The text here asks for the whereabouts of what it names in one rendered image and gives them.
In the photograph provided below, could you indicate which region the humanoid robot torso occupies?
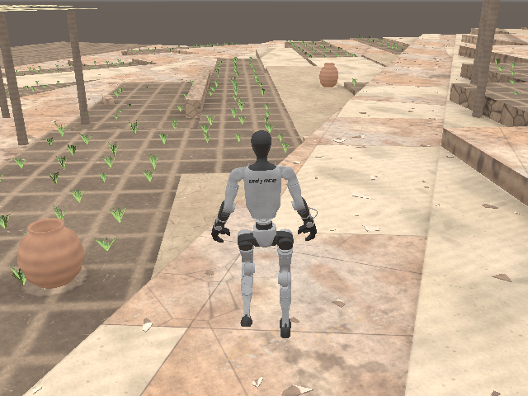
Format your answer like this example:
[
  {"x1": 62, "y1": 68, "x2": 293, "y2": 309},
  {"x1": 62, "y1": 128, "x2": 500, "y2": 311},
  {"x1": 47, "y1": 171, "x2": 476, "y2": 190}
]
[{"x1": 243, "y1": 163, "x2": 282, "y2": 248}]

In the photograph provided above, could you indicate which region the robot left shin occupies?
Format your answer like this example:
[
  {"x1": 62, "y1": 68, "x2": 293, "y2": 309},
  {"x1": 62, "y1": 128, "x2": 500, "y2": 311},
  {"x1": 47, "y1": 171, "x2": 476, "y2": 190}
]
[{"x1": 241, "y1": 262, "x2": 253, "y2": 318}]

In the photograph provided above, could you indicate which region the right robot upper arm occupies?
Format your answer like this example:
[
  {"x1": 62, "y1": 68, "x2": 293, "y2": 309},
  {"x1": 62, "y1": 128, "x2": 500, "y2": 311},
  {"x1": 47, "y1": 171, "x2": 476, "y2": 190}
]
[{"x1": 279, "y1": 166, "x2": 305, "y2": 211}]

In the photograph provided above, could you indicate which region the right robot hand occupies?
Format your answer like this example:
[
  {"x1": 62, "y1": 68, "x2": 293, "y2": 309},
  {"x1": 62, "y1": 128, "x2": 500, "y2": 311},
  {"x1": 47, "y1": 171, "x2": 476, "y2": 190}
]
[{"x1": 298, "y1": 224, "x2": 317, "y2": 241}]

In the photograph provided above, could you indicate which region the left robot hand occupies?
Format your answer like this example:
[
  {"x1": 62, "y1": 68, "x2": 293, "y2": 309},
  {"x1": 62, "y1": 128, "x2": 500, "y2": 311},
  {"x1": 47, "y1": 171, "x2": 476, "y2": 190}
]
[{"x1": 211, "y1": 225, "x2": 230, "y2": 243}]

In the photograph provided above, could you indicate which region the right robot forearm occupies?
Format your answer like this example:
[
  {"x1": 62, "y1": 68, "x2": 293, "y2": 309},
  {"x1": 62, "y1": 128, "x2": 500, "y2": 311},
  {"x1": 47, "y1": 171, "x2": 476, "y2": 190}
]
[{"x1": 297, "y1": 197, "x2": 314, "y2": 228}]

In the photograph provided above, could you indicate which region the left robot upper arm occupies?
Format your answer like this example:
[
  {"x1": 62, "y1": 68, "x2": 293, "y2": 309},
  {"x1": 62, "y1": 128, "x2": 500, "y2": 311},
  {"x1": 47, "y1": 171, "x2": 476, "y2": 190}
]
[{"x1": 222, "y1": 167, "x2": 245, "y2": 214}]

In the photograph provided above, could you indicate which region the left robot forearm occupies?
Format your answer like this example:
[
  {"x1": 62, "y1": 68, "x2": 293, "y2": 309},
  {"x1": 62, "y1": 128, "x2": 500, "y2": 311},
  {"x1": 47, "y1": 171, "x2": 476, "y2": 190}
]
[{"x1": 214, "y1": 201, "x2": 230, "y2": 231}]

